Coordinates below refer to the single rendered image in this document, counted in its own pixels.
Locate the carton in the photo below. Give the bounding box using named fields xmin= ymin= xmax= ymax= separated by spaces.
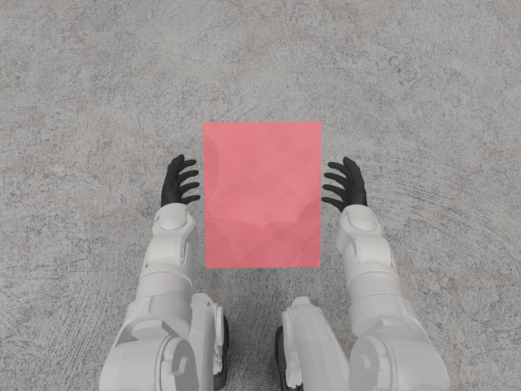
xmin=203 ymin=121 xmax=322 ymax=269

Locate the left robot upper arm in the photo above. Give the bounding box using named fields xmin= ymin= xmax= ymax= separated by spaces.
xmin=100 ymin=334 xmax=199 ymax=391

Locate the left robot thigh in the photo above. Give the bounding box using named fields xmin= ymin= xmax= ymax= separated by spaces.
xmin=184 ymin=301 xmax=224 ymax=391

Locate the robot right hand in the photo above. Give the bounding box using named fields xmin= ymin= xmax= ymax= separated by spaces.
xmin=321 ymin=156 xmax=368 ymax=213

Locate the right robot forearm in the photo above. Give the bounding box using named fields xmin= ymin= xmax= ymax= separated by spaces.
xmin=335 ymin=204 xmax=450 ymax=390

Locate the left robot shin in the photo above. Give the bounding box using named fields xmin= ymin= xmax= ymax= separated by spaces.
xmin=191 ymin=293 xmax=222 ymax=372

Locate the left robot forearm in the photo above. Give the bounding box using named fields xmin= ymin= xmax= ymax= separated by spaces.
xmin=99 ymin=203 xmax=199 ymax=391

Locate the robot left hand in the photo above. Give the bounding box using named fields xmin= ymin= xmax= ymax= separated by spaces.
xmin=161 ymin=154 xmax=200 ymax=208

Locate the right robot upper arm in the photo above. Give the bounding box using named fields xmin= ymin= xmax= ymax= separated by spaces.
xmin=348 ymin=332 xmax=449 ymax=391

